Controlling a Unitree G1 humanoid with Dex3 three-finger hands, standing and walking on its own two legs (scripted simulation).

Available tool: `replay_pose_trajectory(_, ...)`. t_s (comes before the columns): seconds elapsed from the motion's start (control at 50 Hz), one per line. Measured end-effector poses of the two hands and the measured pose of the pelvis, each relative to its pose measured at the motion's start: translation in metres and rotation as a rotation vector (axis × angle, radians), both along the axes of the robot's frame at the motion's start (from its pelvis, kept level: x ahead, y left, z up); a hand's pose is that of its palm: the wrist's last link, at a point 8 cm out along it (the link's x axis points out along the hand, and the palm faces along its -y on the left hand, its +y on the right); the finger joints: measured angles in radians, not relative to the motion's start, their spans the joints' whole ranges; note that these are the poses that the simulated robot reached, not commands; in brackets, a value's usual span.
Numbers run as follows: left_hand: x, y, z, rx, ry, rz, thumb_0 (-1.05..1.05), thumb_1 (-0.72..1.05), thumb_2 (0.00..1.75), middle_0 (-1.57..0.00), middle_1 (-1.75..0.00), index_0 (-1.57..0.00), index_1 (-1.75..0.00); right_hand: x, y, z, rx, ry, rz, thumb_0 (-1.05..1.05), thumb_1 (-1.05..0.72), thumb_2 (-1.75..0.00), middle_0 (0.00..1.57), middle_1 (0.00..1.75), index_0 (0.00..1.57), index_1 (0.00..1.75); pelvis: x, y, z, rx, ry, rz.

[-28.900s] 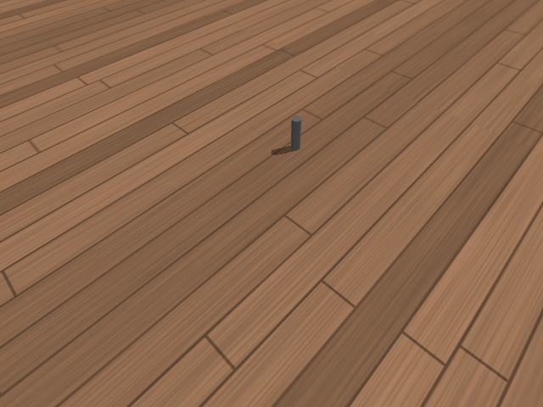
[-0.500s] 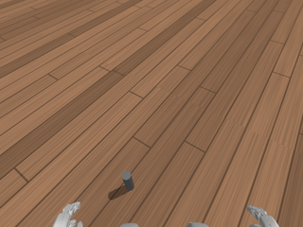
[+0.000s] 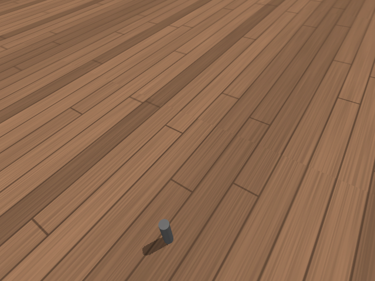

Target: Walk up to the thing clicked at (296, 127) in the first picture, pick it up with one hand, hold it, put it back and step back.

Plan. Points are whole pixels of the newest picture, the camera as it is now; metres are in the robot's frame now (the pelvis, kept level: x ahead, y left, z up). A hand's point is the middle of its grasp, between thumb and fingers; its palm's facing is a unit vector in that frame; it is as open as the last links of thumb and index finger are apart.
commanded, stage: stand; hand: left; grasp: from the side
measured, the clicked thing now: (166, 232) +0.46 +0.18 -0.68
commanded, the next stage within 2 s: step back in 1.40 s
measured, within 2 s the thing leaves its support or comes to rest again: neither
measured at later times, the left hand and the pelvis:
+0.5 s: hand out of the picture +0.07 +0.23 -0.15, palm faces -0.03 -0.94 -0.33, open 7.4 cm; pelvis +0.01 -0.01 +0.00, yaw -1 degrees
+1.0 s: hand out of the picture +0.12 +0.23 -0.15, palm faces -0.04 -0.94 -0.33, open 7.3 cm; pelvis +0.04 -0.01 +0.01, yaw -1 degrees
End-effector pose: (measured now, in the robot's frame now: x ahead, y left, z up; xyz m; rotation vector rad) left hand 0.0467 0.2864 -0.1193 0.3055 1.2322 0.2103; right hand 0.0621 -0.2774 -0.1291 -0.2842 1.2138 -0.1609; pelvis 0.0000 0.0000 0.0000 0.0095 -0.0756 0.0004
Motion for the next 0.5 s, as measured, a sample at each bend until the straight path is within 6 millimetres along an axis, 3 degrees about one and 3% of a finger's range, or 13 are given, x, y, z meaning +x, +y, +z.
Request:
replay_pose_trajectory(0.24,-0.016,-0.005,0.002,0.016,0.072,0.015,0.01,0.91,0.9,-0.2,-0.3,-0.2,-0.3,-0.012,-0.021,0.0,-0.011,0.052,-0.023,0.01,-0.91,-0.9,0.2,0.3,0.2,0.3,0.0,-0.01,0.003,-0.001,0.009,-0.002)
replay_pose_trajectory(0.5,0.02,-0.016,0.001,-0.013,0.034,-0.012,0.01,0.91,0.9,-0.2,-0.3,-0.2,-0.3,-0.007,-0.028,0.004,-0.026,0.065,-0.037,0.01,-0.91,-0.9,0.2,0.3,0.2,0.3,0.011,-0.014,0.005,-0.002,0.019,-0.013)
